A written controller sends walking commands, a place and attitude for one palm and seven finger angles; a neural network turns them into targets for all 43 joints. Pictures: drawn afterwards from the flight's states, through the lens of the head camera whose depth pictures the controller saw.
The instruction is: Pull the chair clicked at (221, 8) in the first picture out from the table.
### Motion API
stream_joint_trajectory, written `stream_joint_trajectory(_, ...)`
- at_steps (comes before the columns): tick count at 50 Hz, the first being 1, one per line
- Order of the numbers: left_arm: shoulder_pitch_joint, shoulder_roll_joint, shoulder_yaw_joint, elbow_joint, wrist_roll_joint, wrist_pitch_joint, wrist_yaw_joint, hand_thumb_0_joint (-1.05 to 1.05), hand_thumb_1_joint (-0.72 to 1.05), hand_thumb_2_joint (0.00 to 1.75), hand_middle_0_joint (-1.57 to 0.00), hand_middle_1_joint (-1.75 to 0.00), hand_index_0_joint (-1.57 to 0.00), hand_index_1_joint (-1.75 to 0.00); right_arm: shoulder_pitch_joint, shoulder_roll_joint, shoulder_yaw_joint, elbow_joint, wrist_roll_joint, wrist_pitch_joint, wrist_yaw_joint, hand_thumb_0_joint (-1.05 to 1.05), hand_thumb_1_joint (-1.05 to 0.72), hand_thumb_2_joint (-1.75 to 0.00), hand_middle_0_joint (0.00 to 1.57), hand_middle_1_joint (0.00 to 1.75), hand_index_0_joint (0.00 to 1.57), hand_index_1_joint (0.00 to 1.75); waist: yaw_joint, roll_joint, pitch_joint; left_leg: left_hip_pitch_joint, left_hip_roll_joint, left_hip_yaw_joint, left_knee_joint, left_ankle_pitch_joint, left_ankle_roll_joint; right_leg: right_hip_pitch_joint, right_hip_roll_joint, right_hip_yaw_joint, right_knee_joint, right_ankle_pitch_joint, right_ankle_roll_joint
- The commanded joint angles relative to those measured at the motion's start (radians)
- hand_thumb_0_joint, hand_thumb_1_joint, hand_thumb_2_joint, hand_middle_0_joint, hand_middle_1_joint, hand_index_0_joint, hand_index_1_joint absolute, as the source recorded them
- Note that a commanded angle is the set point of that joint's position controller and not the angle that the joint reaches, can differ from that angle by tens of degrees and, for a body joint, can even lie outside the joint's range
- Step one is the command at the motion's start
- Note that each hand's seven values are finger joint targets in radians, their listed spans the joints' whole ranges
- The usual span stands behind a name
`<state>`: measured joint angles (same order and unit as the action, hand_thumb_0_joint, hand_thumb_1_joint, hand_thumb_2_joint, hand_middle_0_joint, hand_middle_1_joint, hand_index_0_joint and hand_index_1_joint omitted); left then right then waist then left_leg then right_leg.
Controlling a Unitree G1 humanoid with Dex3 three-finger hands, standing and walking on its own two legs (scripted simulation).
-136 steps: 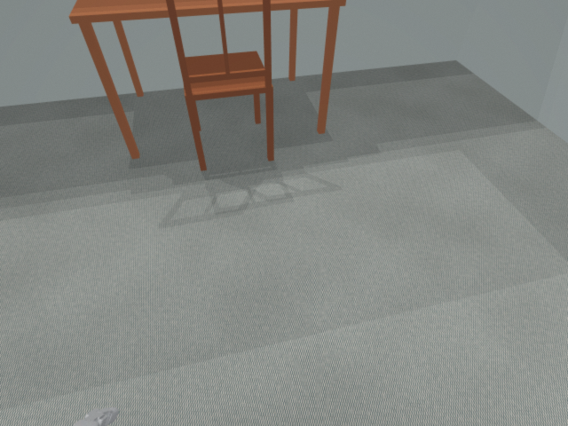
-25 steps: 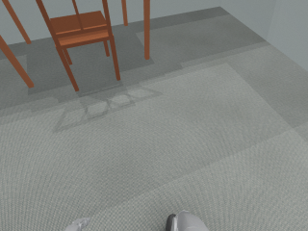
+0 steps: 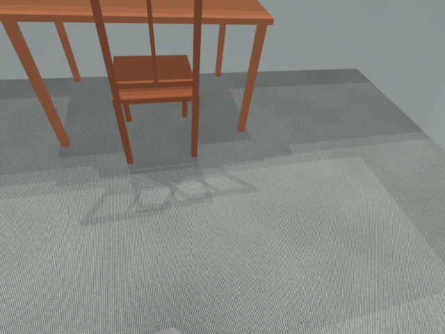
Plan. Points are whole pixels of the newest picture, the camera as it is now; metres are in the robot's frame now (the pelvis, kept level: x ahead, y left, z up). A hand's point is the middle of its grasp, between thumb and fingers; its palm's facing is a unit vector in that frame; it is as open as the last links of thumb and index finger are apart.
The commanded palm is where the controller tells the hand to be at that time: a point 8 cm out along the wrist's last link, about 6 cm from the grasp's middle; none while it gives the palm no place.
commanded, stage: walk to a spot facing it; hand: left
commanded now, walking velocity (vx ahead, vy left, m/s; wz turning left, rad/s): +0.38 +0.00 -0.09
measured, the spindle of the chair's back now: (152, 43) +1.14 +0.40 -0.05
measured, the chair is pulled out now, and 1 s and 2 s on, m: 0.00 0.00 0.00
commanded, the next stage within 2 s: turn to face it in 0.92 s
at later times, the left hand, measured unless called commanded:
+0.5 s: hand (163, 252) +0.31 +0.16 -0.16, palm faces -0.13 -0.98 -0.16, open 7.3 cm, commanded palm none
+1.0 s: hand (188, 227) +0.39 +0.11 -0.16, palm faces +0.03 -0.99 -0.17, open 7.3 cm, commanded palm none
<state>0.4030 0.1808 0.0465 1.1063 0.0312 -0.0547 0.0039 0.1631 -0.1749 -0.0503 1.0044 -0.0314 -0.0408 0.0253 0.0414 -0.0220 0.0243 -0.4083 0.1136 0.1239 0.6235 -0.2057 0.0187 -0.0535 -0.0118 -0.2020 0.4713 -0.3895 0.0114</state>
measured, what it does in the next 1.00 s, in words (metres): walks ahead: right foot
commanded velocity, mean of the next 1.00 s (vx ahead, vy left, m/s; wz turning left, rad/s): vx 0.34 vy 0.00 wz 0.01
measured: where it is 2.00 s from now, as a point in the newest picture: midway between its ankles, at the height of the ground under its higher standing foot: (229, 273)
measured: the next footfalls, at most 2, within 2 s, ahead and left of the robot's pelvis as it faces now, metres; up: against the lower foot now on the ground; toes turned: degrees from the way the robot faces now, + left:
right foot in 0.58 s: +0.39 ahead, -0.14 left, +0.00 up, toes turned -16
left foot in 1.12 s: +0.60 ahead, +0.07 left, +0.00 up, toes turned +9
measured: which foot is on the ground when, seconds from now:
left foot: down 0.00-0.58, up 0.60-1.00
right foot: down 0.00-0.02, up 0.04-0.56, down 0.58-1.00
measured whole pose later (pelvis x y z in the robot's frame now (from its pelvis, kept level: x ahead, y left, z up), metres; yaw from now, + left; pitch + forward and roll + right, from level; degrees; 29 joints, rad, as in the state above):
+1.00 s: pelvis +0.41 -0.05 +0.01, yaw -3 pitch -1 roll -1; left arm 0.37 0.14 0.03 1.11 0.03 -0.08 0.01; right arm 0.16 -0.19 -0.06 1.02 -0.03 -0.01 0.02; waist 0.02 0.02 0.03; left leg -0.55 0.14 0.08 0.79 -0.16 -0.02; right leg -0.03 0.01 -0.23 0.35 -0.30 -0.04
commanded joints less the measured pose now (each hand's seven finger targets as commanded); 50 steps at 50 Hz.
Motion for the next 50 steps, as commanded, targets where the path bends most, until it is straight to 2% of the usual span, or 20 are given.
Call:
stream_joint_trajectory(1,-0.019,0.057,0.006,-0.104,-0.018,-0.023,-0.010,0.00,0.90,0.90,-0.20,-0.30,-0.20,-0.30,0.432,-0.265,-0.060,0.066,-0.003,-0.027,-0.028,0.00,-0.90,-0.90,0.20,0.30,0.20,0.30,-0.172,0.413,-0.145,0.630,0.357,-0.561,-0.357,-0.010,0.168,-0.577,0.013,0.070,0.669,-0.184,-0.031)
stream_joint_trajectory(2,-0.067,0.101,0.017,-0.100,-0.010,-0.018,-0.003,0.00,0.90,0.90,-0.20,-0.30,-0.20,-0.30,0.386,-0.222,-0.048,0.071,0.003,-0.023,-0.038,0.00,-0.90,-0.90,0.20,0.30,0.20,0.30,-0.167,0.292,-0.113,0.576,0.343,-0.521,-0.374,-0.034,0.165,-0.608,-0.035,0.166,0.774,-0.143,-0.044)
stream_joint_trajectory(4,-0.115,0.079,0.022,-0.086,-0.011,-0.012,-0.016,0.00,0.90,0.90,-0.20,-0.30,-0.20,-0.30,0.252,-0.142,-0.024,0.031,0.010,-0.033,-0.044,0.00,-0.90,-0.90,0.20,0.30,0.20,0.30,-0.111,0.107,0.002,0.398,0.300,-0.390,-0.394,0.023,0.143,-0.627,-0.106,0.190,0.813,0.010,-0.037)
stream_joint_trajectory(5,-0.097,0.055,0.023,-0.071,-0.004,-0.002,-0.021,0.00,0.90,0.90,-0.20,-0.30,-0.20,-0.30,0.214,-0.114,-0.016,0.028,0.007,-0.041,-0.045,0.00,-0.90,-0.90,0.20,0.30,0.20,0.30,-0.081,0.074,0.023,0.344,0.262,-0.293,-0.404,0.075,0.112,-0.590,-0.122,0.199,0.796,0.069,-0.028)
stream_joint_trajectory(7,-0.043,0.017,0.022,-0.051,0.001,0.020,-0.020,0.00,0.90,0.90,-0.20,-0.30,-0.20,-0.30,0.205,-0.084,-0.007,0.037,0.011,-0.052,-0.049,0.00,-0.90,-0.90,0.20,0.30,0.20,0.30,-0.043,0.095,0.022,0.288,0.194,-0.156,-0.417,0.137,0.079,-0.538,-0.114,0.190,0.765,0.140,-0.012)
stream_joint_trajectory(11,-0.051,0.006,0.026,-0.055,0.004,0.048,-0.022,0.00,0.90,0.90,-0.20,-0.30,-0.20,-0.30,0.236,-0.062,-0.004,0.057,0.019,-0.060,-0.054,0.00,-0.90,-0.90,0.20,0.30,0.20,0.30,-0.027,0.120,0.052,0.310,0.159,-0.061,-0.453,0.213,0.064,-0.605,-0.114,0.176,0.714,0.236,0.008)
stream_joint_trajectory(17,-0.224,0.009,0.023,-0.116,0.000,0.052,-0.031,0.00,0.90,0.90,-0.20,-0.30,-0.20,-0.30,0.328,-0.057,-0.001,0.100,0.015,-0.060,-0.058,0.00,-0.90,-0.90,0.20,0.30,0.20,0.30,-0.059,0.127,0.121,0.403,0.175,-0.022,-0.463,0.282,0.101,-0.689,-0.124,0.128,0.487,0.280,0.012)
stream_joint_trajectory(22,-0.357,0.000,0.013,-0.166,-0.007,0.037,-0.033,0.00,0.90,0.90,-0.20,-0.30,-0.20,-0.30,0.391,-0.069,-0.004,0.138,0.002,-0.051,-0.058,0.00,-0.90,-0.90,0.20,0.30,0.20,0.30,-0.099,0.128,0.140,0.477,0.208,0.012,-0.420,0.379,0.116,-0.614,-0.096,0.083,0.235,0.218,-0.029)
stream_joint_trajectory(24,-0.335,0.012,0.015,-0.166,-0.006,0.029,-0.029,0.00,0.90,0.90,-0.20,-0.30,-0.20,-0.30,0.392,-0.075,-0.008,0.148,0.001,-0.047,-0.056,0.00,-0.90,-0.90,0.20,0.30,0.20,0.30,-0.082,0.133,0.121,0.472,0.211,0.030,-0.357,0.528,0.110,-0.514,-0.058,0.058,0.188,0.174,-0.057)
stream_joint_trajectory(25,-0.281,0.017,0.020,-0.151,-0.006,0.025,-0.028,0.00,0.90,0.90,-0.20,-0.30,-0.20,-0.30,0.375,-0.086,-0.008,0.149,0.002,-0.045,-0.056,0.00,-0.90,-0.90,0.20,0.30,0.20,0.30,-0.052,0.133,0.095,0.472,0.214,0.049,-0.289,0.649,0.105,-0.438,-0.032,0.043,0.174,0.154,-0.073)
stream_joint_trajectory(27,-0.046,0.062,0.036,-0.078,0.002,0.007,-0.022,0.00,0.90,0.90,-0.20,-0.30,-0.20,-0.30,0.335,-0.101,-0.012,0.141,0.012,-0.042,-0.054,0.00,-0.90,-0.90,0.20,0.30,0.20,0.30,0.056,0.098,-0.029,0.388,0.159,0.097,0.013,0.726,0.059,-0.113,0.015,0.022,0.080,0.223,-0.101)
stream_joint_trajectory(28,0.091,0.142,0.061,-0.040,0.010,-0.008,-0.012,0.00,0.90,0.90,-0.20,-0.30,-0.20,-0.30,0.343,-0.076,-0.009,0.128,0.022,-0.042,-0.042,0.00,-0.90,-0.90,0.20,0.30,0.20,0.30,0.110,-0.037,-0.148,0.165,0.093,0.122,0.296,0.471,0.021,0.161,-0.138,0.211,0.050,0.218,-0.158)
stream_joint_trajectory(29,0.176,0.246,0.085,-0.028,-0.002,-0.009,0.001,0.00,0.90,0.90,-0.20,-0.30,-0.20,-0.30,0.391,-0.013,0.003,0.094,0.033,-0.044,-0.037,0.00,-0.90,-0.90,0.20,0.30,0.20,0.30,0.096,-0.263,-0.272,-0.111,-0.078,0.089,0.644,-0.294,-0.028,0.360,-0.422,0.691,-0.076,0.298,-0.281)
stream_joint_trajectory(30,0.144,0.261,0.085,-0.031,-0.023,-0.002,0.007,0.00,0.90,0.90,-0.20,-0.30,-0.20,-0.30,0.287,-0.041,-0.002,0.068,0.034,-0.037,-0.038,0.00,-0.90,-0.90,0.20,0.30,0.20,0.30,0.100,-0.152,-0.217,-0.182,-0.059,-0.064,0.783,-0.341,0.001,0.283,-0.442,0.736,-0.177,0.260,-0.304)
stream_joint_trajectory(31,0.045,0.223,0.075,-0.049,-0.023,0.002,0.008,0.00,0.90,0.90,-0.20,-0.30,-0.20,-0.30,0.250,-0.019,-0.009,0.066,0.032,-0.036,-0.037,0.00,-0.90,-0.90,0.20,0.30,0.20,0.30,0.060,-0.077,-0.114,-0.213,-0.005,-0.089,0.815,-0.241,0.007,0.160,-0.423,0.639,-0.206,0.129,-0.283)
stream_joint_trajectory(34,-0.122,0.091,0.030,-0.087,-0.017,-0.015,0.013,0.00,0.90,0.90,-0.20,-0.30,-0.20,-0.30,0.237,0.006,-0.008,0.075,0.010,-0.006,-0.033,0.00,-0.90,-0.90,0.20,0.30,0.20,0.30,-0.040,0.001,0.037,-0.120,0.066,-0.125,0.694,-0.090,-0.005,-0.209,-0.327,0.396,-0.273,0.112,-0.179)
stream_joint_trajectory(37,-0.104,0.049,0.019,-0.077,-0.008,-0.027,0.012,0.00,0.90,0.90,-0.20,-0.30,-0.20,-0.30,0.277,0.031,-0.007,0.080,0.003,0.024,-0.027,0.00,-0.90,-0.90,0.20,0.30,0.20,0.30,-0.080,-0.052,0.065,-0.095,0.062,-0.096,0.578,-0.039,-0.029,-0.306,-0.271,0.252,-0.309,0.152,-0.150)
stream_joint_trajectory(40,-0.087,0.066,0.018,-0.066,-0.009,-0.036,0.011,0.00,0.90,0.90,-0.20,-0.30,-0.20,-0.30,0.209,0.022,-0.011,0.043,0.005,0.029,-0.015,0.00,-0.90,-0.90,0.20,0.30,0.20,0.30,-0.077,-0.053,0.075,-0.142,0.065,-0.086,0.457,0.026,-0.044,-0.265,-0.259,0.210,-0.327,0.191,-0.157)
stream_joint_trajectory(44,-0.010,0.078,0.012,-0.036,-0.010,-0.042,0.010,0.00,0.90,0.90,-0.20,-0.30,-0.20,-0.30,0.060,0.010,-0.009,-0.010,0.006,0.020,-0.002,0.00,-0.90,-0.90,0.20,0.30,0.20,0.30,-0.037,-0.059,0.079,-0.217,0.051,-0.066,0.280,0.059,-0.048,-0.103,-0.263,0.175,-0.297,0.335,-0.151)
stream_joint_trajectory(50,0.055,0.097,0.008,-0.008,-0.006,-0.033,0.020,0.00,0.90,0.90,-0.20,-0.30,-0.20,-0.30,-0.078,-0.008,0.004,-0.056,0.009,0.009,0.008,0.00,-0.90,-0.90,0.20,0.30,0.20,0.30,0.001,-0.052,0.085,-0.150,0.004,-0.007,0.077,0.020,-0.013,0.042,-0.300,0.103,-0.211,0.610,-0.123)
